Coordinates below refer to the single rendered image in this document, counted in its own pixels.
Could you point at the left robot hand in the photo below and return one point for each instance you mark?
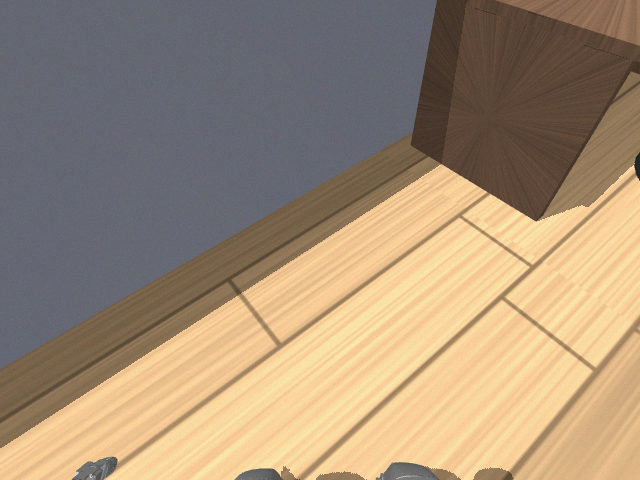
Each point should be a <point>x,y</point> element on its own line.
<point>97,470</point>

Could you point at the desk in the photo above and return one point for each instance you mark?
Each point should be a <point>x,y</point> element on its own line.
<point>513,90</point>

